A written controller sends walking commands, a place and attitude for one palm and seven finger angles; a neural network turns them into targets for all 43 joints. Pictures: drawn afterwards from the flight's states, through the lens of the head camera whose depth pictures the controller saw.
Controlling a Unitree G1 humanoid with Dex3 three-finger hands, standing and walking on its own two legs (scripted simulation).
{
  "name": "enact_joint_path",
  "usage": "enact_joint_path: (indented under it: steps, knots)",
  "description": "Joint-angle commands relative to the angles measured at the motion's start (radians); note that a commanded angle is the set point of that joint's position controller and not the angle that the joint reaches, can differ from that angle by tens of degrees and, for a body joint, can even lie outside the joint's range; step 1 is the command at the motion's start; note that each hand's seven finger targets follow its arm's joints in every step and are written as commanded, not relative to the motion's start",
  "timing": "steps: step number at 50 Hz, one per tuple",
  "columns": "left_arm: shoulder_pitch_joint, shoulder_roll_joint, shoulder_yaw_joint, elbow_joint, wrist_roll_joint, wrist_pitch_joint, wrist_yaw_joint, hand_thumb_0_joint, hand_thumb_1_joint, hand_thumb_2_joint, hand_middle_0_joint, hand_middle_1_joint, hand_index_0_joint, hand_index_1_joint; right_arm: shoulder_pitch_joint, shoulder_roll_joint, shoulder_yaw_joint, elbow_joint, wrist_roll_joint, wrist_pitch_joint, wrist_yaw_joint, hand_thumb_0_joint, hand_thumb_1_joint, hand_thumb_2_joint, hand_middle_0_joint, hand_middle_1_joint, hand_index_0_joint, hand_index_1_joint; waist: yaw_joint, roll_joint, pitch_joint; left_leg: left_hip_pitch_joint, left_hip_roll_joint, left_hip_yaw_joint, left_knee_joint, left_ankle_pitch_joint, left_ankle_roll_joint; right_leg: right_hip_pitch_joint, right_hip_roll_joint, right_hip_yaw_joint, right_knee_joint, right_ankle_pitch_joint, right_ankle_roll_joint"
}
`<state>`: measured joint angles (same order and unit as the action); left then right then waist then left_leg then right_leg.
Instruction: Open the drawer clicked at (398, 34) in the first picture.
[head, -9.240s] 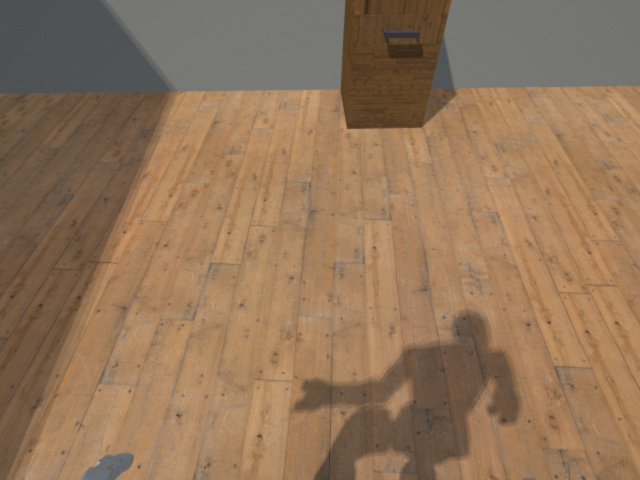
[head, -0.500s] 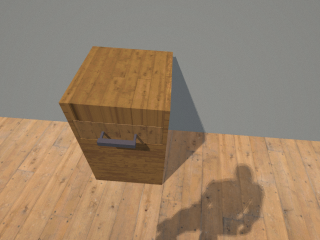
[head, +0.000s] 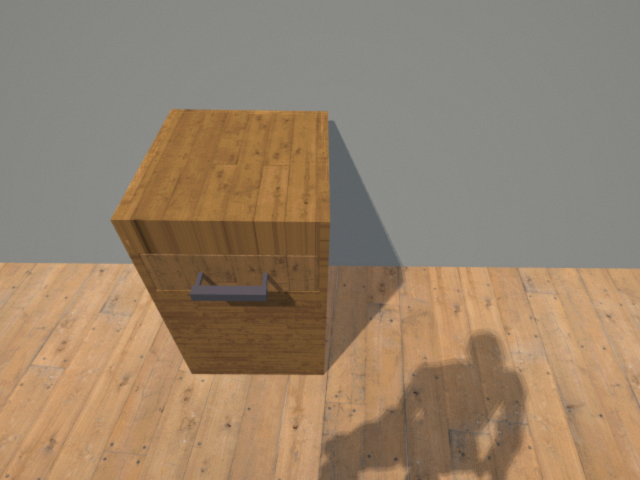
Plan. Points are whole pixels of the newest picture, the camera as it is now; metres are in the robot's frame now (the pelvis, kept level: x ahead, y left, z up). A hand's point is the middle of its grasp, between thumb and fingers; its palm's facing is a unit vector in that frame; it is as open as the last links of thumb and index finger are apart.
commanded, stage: look again from close up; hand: left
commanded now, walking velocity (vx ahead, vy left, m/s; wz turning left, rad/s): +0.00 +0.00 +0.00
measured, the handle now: (231, 285) +0.56 +0.23 -0.23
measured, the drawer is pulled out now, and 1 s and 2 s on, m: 0.00 0.00 0.00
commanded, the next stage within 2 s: shuffle to correct the standing spot in 0.20 s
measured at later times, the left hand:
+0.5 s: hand out of the picture -0.05 +0.16 -0.18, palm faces +0.06 -0.99 -0.15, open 7.4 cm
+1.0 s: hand out of the picture +0.07 +0.20 -0.17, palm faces +0.03 -0.97 -0.25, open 7.3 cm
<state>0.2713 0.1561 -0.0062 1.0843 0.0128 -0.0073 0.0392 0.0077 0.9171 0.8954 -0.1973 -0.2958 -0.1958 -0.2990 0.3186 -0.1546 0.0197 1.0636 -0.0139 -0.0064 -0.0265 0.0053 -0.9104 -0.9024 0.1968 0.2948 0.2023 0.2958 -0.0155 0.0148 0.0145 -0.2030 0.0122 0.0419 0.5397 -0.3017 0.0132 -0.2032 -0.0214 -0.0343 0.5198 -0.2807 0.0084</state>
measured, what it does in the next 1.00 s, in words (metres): stands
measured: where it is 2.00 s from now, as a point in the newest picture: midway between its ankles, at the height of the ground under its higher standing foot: outside the picture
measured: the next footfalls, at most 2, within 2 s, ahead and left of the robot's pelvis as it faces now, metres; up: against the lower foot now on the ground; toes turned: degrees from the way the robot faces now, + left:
none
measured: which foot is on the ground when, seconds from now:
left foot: down 0.00-1.00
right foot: down 0.00-1.00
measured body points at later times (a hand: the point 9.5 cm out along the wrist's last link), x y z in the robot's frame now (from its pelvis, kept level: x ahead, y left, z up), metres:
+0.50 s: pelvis +0.00 +0.00 +0.00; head -0.01 +0.01 +0.45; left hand -0.05 +0.21 -0.16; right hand -0.02 -0.22 -0.16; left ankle -0.01 +0.11 -0.73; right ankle +0.00 -0.13 -0.73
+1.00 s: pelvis +0.05 +0.01 +0.00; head +0.08 +0.00 +0.45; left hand +0.07 +0.25 -0.15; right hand +0.03 -0.21 -0.16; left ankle +0.00 +0.11 -0.73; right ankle +0.00 -0.12 -0.73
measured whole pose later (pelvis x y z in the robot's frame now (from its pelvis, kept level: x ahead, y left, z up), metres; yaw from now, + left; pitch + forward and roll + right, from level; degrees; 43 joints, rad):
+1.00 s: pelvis +0.05 +0.01 +0.00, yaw -1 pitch +1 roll +1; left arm 0.28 0.16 0.05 1.02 0.02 0.02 0.05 0.01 0.93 0.90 -0.20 -0.30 -0.19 -0.30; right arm 0.31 -0.13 -0.01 1.06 -0.01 -0.01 -0.06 0.02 -0.92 -0.90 0.20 0.30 0.21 0.30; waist 0.00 0.00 0.05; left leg -0.15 -0.02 0.07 0.46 -0.33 0.03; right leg -0.21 -0.06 -0.04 0.55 -0.33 0.01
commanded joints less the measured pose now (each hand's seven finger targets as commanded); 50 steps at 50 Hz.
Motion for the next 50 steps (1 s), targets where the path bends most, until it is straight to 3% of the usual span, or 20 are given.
enact_joint_path:
  steps: [1, 6, 15, 19, 22, 25, 28, 29, 31, 32, 33, 34, 36, 37, 40, 42, 44, 46, 48, 50]
  knots:
    - [0.07, 0.089, 0.011, -0.045, -0.001, -0.008, 0.0, 0.0, 0.9, 0.9, -0.2, -0.3, -0.2, -0.3, 0.045, -0.1, -0.02, -0.046, -0.002, -0.014, 0.002, 0.0, -0.9, -0.9, 0.2, 0.3, 0.2, 0.3, 0.016, -0.021, 0.116, -0.135, 0.082, -0.115, -0.167, 0.034, 0.024, -0.033, -0.059, 0.069, -0.097, 0.016, -0.049]
    - [0.084, 0.084, 0.013, -0.059, 0.001, -0.004, -0.003, 0.0, 0.9, 0.9, -0.2, -0.3, -0.2, -0.3, 0.051, -0.106, -0.023, -0.045, -0.003, -0.014, 0.005, 0.0, -0.9, -0.9, 0.2, 0.3, 0.2, 0.3, 0.02, -0.021, 0.104, -0.156, 0.086, -0.138, -0.219, -0.08, 0.03, -0.019, -0.056, 0.059, -0.093, -0.002, -0.042]
    - [0.121, 0.066, 0.013, -0.045, 0.003, -0.012, -0.004, 0.0, 0.9, 0.9, -0.2, -0.3, -0.2, -0.3, 0.059, -0.095, -0.024, -0.026, 0.0, -0.018, 0.005, 0.0, -0.9, -0.9, 0.2, 0.3, 0.2, 0.3, 0.02, -0.008, 0.064, -0.11, 0.082, -0.125, -0.216, -0.037, 0.031, -0.017, -0.068, 0.062, -0.113, 0.037, -0.038]
    - [0.145, 0.068, 0.02, -0.035, 0.014, -0.01, -0.011, 0.0, 0.9, 0.9, -0.2, -0.3, -0.2, -0.3, 0.076, -0.107, -0.032, -0.014, -0.008, -0.007, 0.009, 0.0, -0.9, -0.9, 0.2, 0.3, 0.2, 0.3, 0.017, -0.006, 0.094, -0.138, 0.074, -0.128, -0.218, -0.27, 0.043, -0.063, -0.056, 0.065, -0.113, -0.223, -0.051]
    - [0.174, 0.072, 0.028, -0.032, 0.016, -0.013, -0.017, 0.0, 0.9, 0.9, -0.2, -0.3, -0.2, -0.3, 0.069, -0.097, -0.035, -0.023, -0.009, -0.006, 0.012, 0.0, -0.9, -0.9, 0.2, 0.3, 0.2, 0.3, 0.029, -0.028, 0.138, -0.194, 0.055, -0.116, -0.178, -0.298, 0.05, -0.077, -0.067, 0.104, -0.136, -0.297, -0.067]
    - [0.201, 0.083, 0.037, -0.022, 0.011, -0.019, -0.018, 0.0, 0.9, 0.9, -0.2, -0.3, -0.2, -0.3, 0.072, -0.069, -0.031, -0.028, -0.009, -0.012, 0.014, 0.0, -0.9, -0.9, 0.2, 0.3, 0.2, 0.3, 0.029, -0.095, 0.162, -0.21, 0.008, -0.058, -0.07, -0.193, 0.04, -0.081, -0.112, 0.186, -0.191, -0.332, -0.1]
    - [0.225, 0.101, 0.048, -0.015, 0.008, -0.026, -0.016, 0.0, 0.9, 0.9, -0.2, -0.3, -0.2, -0.3, 0.082, -0.051, -0.028, -0.028, -0.007, -0.023, 0.013, 0.0, -0.9, -0.9, 0.2, 0.3, 0.2, 0.3, 0.025, -0.132, 0.124, -0.19, -0.013, -0.005, 0.02, -0.108, 0.035, -0.054, -0.168, 0.236, -0.233, -0.318, -0.131]
    - [0.216, 0.104, 0.053, -0.02, 0.009, -0.027, -0.014, 0.0, 0.9, 0.9, -0.2, -0.3, -0.2, -0.3, 0.09, -0.046, -0.028, -0.029, -0.006, -0.026, 0.013, 0.0, -0.9, -0.9, 0.2, 0.3, 0.2, 0.3, 0.018, -0.141, 0.134, -0.178, -0.009, -0.001, 0.019, -0.096, 0.034, -0.074, -0.173, 0.23, -0.23, -0.311, -0.135]
    - [0.193, 0.084, 0.049, -0.023, 0.009, -0.025, -0.016, 0.0, 0.9, 0.9, -0.2, -0.3, -0.2, -0.3, 0.11, -0.042, -0.024, -0.016, -0.004, -0.035, 0.012, 0.0, -0.9, -0.9, 0.2, 0.3, 0.2, 0.3, 0.003, -0.08, 0.136, -0.095, 0.002, -0.02, -0.054, -0.027, 0.037, -0.116, -0.133, 0.153, -0.162, -0.194, -0.116]
    - [0.177, 0.059, 0.042, -0.024, 0.01, -0.024, -0.015, 0.0, 0.9, 0.9, -0.2, -0.3, -0.2, -0.3, 0.14, -0.05, -0.021, 0.001, -0.002, -0.042, 0.008, 0.0, -0.9, -0.9, 0.2, 0.3, 0.2, 0.3, -0.006, -0.012, 0.124, -0.038, 0.04, -0.073, -0.104, 0.092, 0.047, -0.13, -0.081, 0.084, -0.081, -0.076, -0.089]
    - [0.182, 0.027, 0.032, -0.018, 0.011, -0.024, -0.013, 0.0, 0.9, 0.9, -0.2, -0.3, -0.2, -0.3, 0.177, -0.081, -0.024, 0.025, -0.001, -0.049, 0.001, 0.0, -0.9, -0.9, 0.2, 0.3, 0.2, 0.3, -0.006, 0.103, 0.086, 0.035, 0.119, -0.152, -0.127, 0.276, 0.072, -0.151, -0.034, 0.005, 0.018, 0.016, -0.063]
    - [0.192, 0.004, 0.023, -0.009, 0.01, -0.026, -0.007, 0.0, 0.9, 0.9, -0.2, -0.3, -0.2, -0.3, 0.194, -0.103, -0.025, 0.036, -0.001, -0.05, -0.009, 0.0, -0.9, -0.9, 0.2, 0.3, 0.2, 0.3, 0.002, 0.166, 0.059, 0.059, 0.184, -0.2, -0.145, 0.519, 0.106, -0.126, -0.01, -0.044, 0.069, 0.01, -0.038]
    - [0.22, -0.01, 0.014, 0.011, 0.001, -0.025, 0.004, 0.0, 0.9, 0.9, -0.2, -0.3, -0.2, -0.3, 0.159, -0.095, -0.019, 0.033, 0.004, -0.05, -0.028, 0.0, -0.9, -0.9, 0.2, 0.3, 0.2, 0.3, 0.024, 0.14, 0.02, 0.133, 0.199, -0.172, -0.084, 0.981, 0.122, -0.088, -0.026, -0.021, 0.021, -0.001, -0.024]
    - [0.226, -0.005, 0.018, 0.017, -0.003, -0.026, 0.007, 0.0, 0.9, 0.9, -0.2, -0.3, -0.2, -0.3, 0.138, -0.093, -0.02, 0.023, 0.008, -0.049, -0.032, 0.0, -0.9, -0.9, 0.2, 0.3, 0.2, 0.3, 0.03, 0.09, 0.003, 0.137, 0.175, -0.141, -0.052, 1.047, 0.098, -0.035, -0.042, -0.012, -0.024, 0.125, -0.023]
    - [0.216, 0.037, 0.029, 0.007, -0.007, -0.02, 0.014, 0.0, 0.9, 0.9, -0.2, -0.3, -0.2, -0.3, 0.118, -0.092, -0.03, 0.009, 0.016, -0.041, -0.037, 0.0, -0.9, -0.9, 0.2, 0.3, 0.2, 0.3, 0.025, 0.023, -0.011, 0.12, 0.124, -0.091, -0.047, 1.016, 0.041, 0.041, -0.074, -0.001, -0.007, 0.442, -0.02]
    - [0.189, 0.049, 0.038, -0.019, -0.004, -0.006, 0.018, 0.0, 0.9, 0.9, -0.2, -0.3, -0.2, -0.3, 0.12, -0.104, -0.045, 0.002, 0.017, -0.031, -0.04, 0.0, -0.9, -0.9, 0.2, 0.3, 0.2, 0.3, 0.017, 0.039, -0.022, 0.152, 0.137, -0.091, -0.054, 1.051, 0.043, 0.012, -0.068, -0.012, 0.022, 0.39, -0.009]
    - [0.149, 0.05, 0.046, -0.055, 0.001, 0.008, 0.017, 0.0, 0.9, 0.9, -0.2, -0.3, -0.2, -0.3, 0.13, -0.117, -0.057, 0.004, 0.016, -0.022, -0.041, 0.0, -0.9, -0.9, 0.2, 0.3, 0.2, 0.3, 0.01, 0.051, -0.015, 0.193, 0.177, -0.123, -0.071, 1.123, 0.068, -0.056, -0.044, -0.022, 0.049, 0.182, -0.004]
    - [0.118, 0.04, 0.053, -0.084, 0.003, 0.019, 0.012, 0.0, 0.9, 0.9, -0.2, -0.3, -0.2, -0.3, 0.117, -0.124, -0.066, -0.007, 0.01, -0.014, -0.041, 0.0, -0.9, -0.9, 0.2, 0.3, 0.2, 0.3, 0.011, 0.069, 0.005, 0.209, 0.213, -0.15, -0.088, 1.083, 0.103, -0.111, -0.032, -0.019, 0.047, -0.01, -0.003]
    - [0.103, 0.04, 0.056, -0.096, 0.005, 0.02, 0.007, 0.0, 0.9, 0.9, -0.2, -0.3, -0.2, -0.3, 0.097, -0.117, -0.068, -0.018, 0.004, -0.01, -0.039, 0.0, -0.9, -0.9, 0.2, 0.3, 0.2, 0.3, 0.017, 0.066, 0.013, 0.181, 0.215, -0.149, -0.094, 0.991, 0.111, -0.101, -0.033, -0.017, 0.026, -0.018, -0.011]
    - [0.113, 0.046, 0.062, -0.104, 0.006, 0.013, 0.004, 0.0, 0.9, 0.9, -0.2, -0.3, -0.2, -0.3, 0.077, -0.114, -0.067, -0.029, 0.001, -0.009, -0.036, 0.0, -0.9, -0.9, 0.2, 0.3, 0.2, 0.3, 0.029, 0.056, -0.016, 0.151, 0.18, -0.123, -0.057, 0.907, 0.085, -0.037, -0.046, -0.01, -0.024, 0.169, -0.021]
